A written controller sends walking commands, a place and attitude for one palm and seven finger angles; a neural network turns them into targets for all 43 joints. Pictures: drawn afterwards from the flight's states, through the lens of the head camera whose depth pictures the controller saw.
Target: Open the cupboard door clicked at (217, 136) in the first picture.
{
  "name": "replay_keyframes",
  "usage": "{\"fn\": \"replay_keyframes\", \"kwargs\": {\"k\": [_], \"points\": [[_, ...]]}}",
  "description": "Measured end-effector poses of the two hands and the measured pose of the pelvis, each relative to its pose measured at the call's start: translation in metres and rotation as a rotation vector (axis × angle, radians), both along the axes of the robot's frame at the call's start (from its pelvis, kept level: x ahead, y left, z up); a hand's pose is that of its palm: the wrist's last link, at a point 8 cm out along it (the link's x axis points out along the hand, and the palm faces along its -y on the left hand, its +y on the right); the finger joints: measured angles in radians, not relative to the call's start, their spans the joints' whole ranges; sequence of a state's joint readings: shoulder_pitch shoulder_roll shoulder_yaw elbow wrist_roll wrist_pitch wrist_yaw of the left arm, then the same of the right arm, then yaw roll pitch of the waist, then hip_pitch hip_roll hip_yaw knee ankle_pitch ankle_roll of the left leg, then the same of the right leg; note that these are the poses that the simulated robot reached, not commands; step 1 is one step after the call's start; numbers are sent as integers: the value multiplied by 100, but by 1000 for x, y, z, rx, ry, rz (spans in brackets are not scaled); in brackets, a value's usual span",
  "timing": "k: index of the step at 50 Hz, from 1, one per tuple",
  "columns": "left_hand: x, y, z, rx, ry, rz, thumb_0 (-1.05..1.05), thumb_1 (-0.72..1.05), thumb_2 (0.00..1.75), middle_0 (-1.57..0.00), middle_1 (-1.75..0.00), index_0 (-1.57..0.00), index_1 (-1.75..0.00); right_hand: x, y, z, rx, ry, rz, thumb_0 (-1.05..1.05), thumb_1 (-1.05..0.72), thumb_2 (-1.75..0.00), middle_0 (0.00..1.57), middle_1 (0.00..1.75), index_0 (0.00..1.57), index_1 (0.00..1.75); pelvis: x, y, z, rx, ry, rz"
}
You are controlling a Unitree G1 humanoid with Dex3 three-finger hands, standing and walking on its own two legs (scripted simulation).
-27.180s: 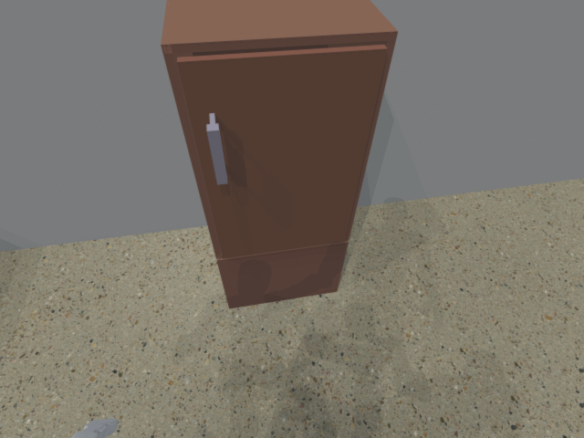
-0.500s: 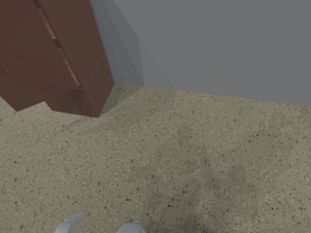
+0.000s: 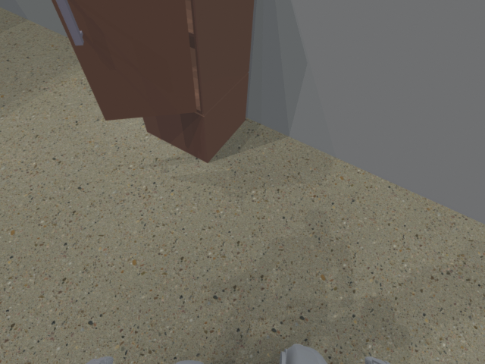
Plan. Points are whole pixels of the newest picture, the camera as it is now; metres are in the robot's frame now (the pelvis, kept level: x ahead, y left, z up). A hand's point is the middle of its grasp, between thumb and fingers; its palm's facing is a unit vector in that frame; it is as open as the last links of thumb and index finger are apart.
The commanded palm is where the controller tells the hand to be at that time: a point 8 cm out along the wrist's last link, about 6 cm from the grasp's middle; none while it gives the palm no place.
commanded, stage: turn to face it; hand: left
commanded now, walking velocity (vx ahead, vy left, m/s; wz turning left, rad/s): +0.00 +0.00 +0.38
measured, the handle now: (71, 17) +0.96 +0.57 +0.02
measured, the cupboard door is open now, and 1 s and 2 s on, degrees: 42 42 42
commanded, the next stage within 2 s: take the last steps up to it in 0.30 s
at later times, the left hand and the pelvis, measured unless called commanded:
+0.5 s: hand out of the picture +0.00 +0.16 -0.17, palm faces +0.26 -0.94 -0.21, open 7.3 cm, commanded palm none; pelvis +0.01 -0.03 +0.00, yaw +12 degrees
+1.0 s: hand (141, 358) +0.14 +0.19 -0.16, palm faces +0.31 -0.93 -0.20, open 7.4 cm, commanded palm none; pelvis +0.10 -0.01 -0.01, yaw +17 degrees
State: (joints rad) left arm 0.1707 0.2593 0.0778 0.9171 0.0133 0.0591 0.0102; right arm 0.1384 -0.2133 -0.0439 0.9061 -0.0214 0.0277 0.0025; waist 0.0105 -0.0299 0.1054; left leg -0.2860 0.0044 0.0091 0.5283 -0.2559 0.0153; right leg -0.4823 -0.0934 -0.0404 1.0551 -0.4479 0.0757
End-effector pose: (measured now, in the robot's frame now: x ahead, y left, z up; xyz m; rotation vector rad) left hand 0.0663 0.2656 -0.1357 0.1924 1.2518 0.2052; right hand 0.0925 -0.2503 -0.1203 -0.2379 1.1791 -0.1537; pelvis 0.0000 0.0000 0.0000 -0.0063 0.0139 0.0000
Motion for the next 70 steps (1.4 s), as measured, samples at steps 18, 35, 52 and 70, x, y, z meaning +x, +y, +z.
{"fn": "replay_keyframes", "kwargs": {"k": [18, 35, 52, 70], "points": [[-41, -72, 13, -10, -23, 123, 0, 90, 90, -20, -30, -20, -30, 13, -33, -19, 69, 101, 77, 1, -90, -90, 20, 29, 20, 30, 6, -45, 4, 41, -19, 161], [-89, -29, -5, -80, 88, 283, 1, 91, 90, -20, -30, -20, -29, 32, 29, -5, 25, 75, 229, 0, -90, -90, 20, 29, 20, 30, 22, -7, 5, 3, -16, 251], [42, -36, 6, -37, -111, 266, 0, 91, 90, -20, -30, -20, -29, 38, 12, -32, 64, 333, 168, 1, -90, -90, 21, 29, 20, 30, 107, -6, -3, 20, -39, 310], [3, 23, -25, -179, 272, 432, 0, 91, 90, -20, -30, -20, -29, 274, 161, -10, 36, -28, 359, 0, -91, -90, 20, 29, 19, 30, 206, 104, -10, -3, -15, 329]]}}
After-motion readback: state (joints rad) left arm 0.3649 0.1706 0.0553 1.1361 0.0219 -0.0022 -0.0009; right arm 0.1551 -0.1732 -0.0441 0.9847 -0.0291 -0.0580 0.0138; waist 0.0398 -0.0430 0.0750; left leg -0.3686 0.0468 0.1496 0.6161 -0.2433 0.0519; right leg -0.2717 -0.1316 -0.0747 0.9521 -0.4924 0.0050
